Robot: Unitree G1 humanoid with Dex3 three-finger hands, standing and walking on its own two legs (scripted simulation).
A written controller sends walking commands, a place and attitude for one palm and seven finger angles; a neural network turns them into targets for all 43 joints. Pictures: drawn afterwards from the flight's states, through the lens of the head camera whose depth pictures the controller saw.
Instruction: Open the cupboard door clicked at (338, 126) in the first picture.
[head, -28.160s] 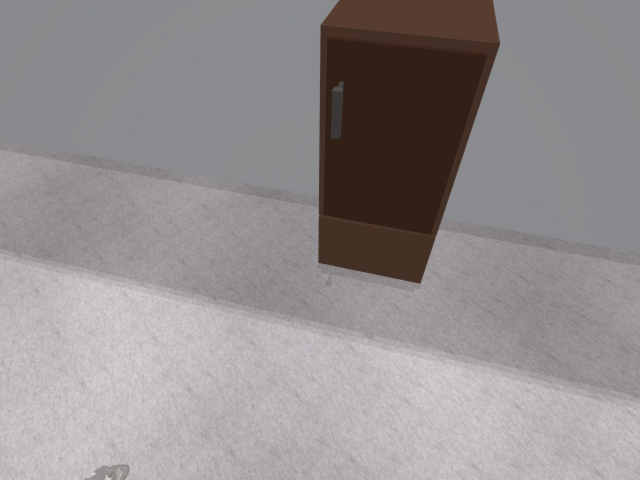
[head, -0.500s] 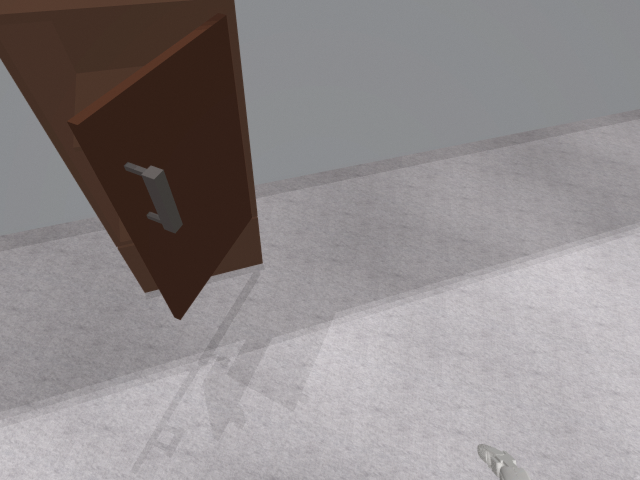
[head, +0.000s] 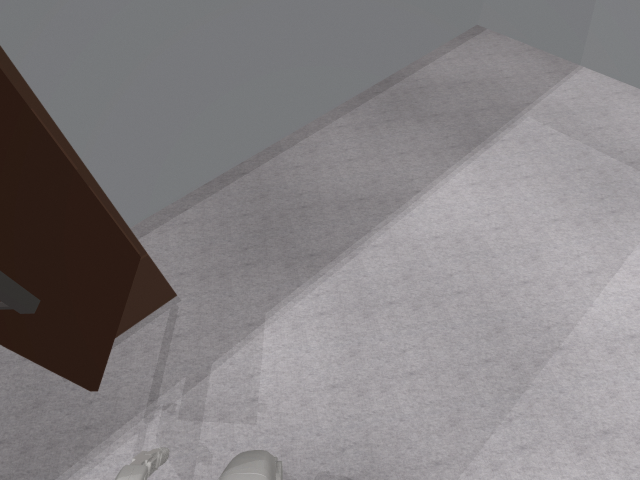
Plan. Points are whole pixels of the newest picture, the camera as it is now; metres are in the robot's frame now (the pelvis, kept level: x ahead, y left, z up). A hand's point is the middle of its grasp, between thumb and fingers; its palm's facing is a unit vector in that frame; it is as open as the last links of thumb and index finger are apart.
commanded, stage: walk to a spot facing it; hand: left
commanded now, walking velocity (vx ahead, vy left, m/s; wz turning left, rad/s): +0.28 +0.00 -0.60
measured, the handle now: out of the picture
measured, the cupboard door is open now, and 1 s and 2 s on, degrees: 48 48 48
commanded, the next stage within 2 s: turn to face it in 1.64 s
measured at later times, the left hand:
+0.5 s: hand (203, 410) +0.23 +0.20 -0.16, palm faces -0.25 -0.95 -0.16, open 7.3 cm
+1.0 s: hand (326, 296) +0.42 +0.01 -0.16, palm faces -0.46 -0.86 -0.23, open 7.1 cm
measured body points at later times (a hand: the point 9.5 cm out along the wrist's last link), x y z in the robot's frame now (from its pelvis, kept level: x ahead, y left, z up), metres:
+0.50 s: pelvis +0.11 +0.02 +0.01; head +0.15 +0.04 +0.46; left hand +0.24 +0.25 -0.15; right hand +0.02 -0.20 -0.12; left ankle +0.06 +0.13 -0.73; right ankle +0.09 -0.13 -0.63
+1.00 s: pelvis +0.27 -0.13 +0.01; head +0.30 -0.15 +0.46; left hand +0.45 +0.06 -0.14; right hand +0.20 -0.35 -0.14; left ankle +0.40 +0.01 -0.65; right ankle +0.23 -0.15 -0.73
